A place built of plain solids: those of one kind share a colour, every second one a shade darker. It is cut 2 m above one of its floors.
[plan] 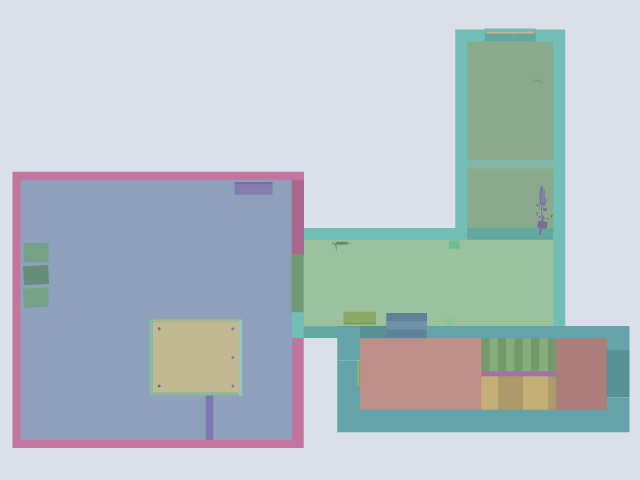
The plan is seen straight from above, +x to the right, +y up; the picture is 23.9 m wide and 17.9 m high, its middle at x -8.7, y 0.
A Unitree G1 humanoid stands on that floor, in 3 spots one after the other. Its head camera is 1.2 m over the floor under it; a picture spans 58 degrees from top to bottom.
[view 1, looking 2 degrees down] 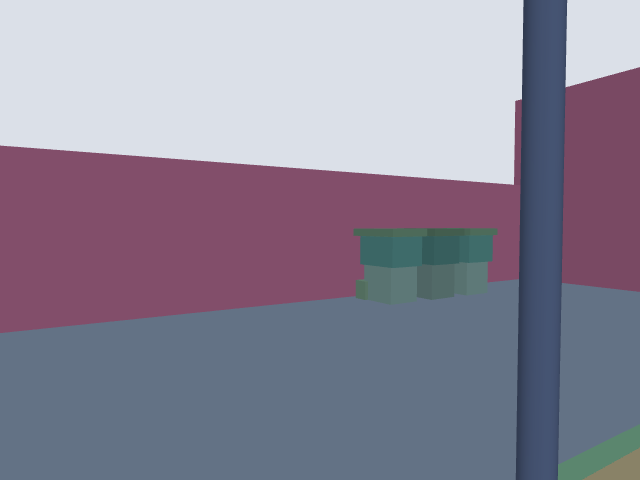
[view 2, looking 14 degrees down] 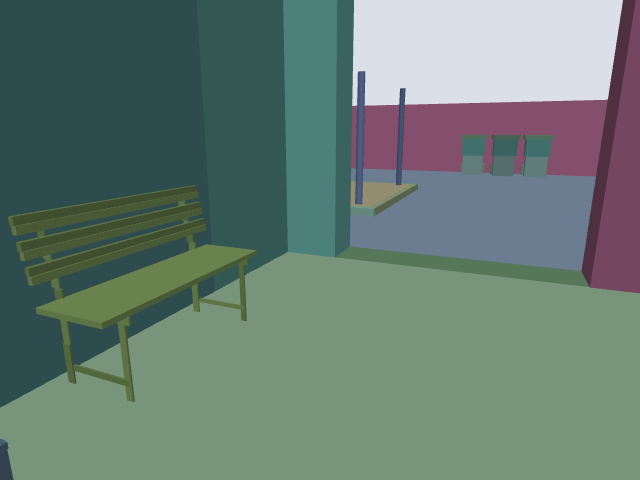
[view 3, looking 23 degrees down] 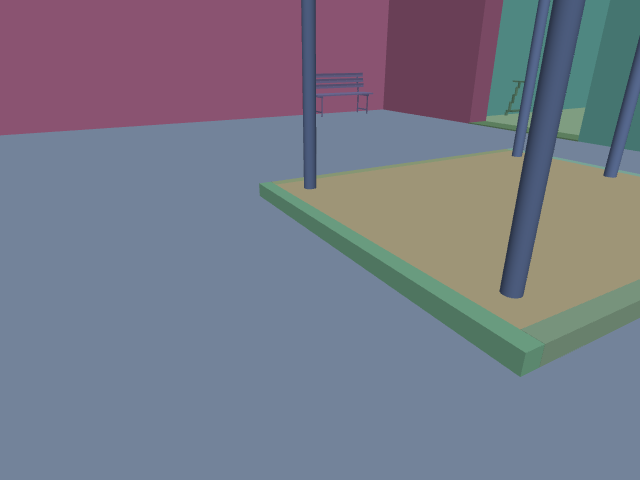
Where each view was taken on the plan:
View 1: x -13.96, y -6.63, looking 149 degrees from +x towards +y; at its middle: wall_yard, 6.90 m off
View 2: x -5.47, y -1.22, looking -157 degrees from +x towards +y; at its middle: wall_arm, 4.29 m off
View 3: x -16.44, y -6.63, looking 61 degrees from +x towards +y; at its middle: floor_yard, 3.07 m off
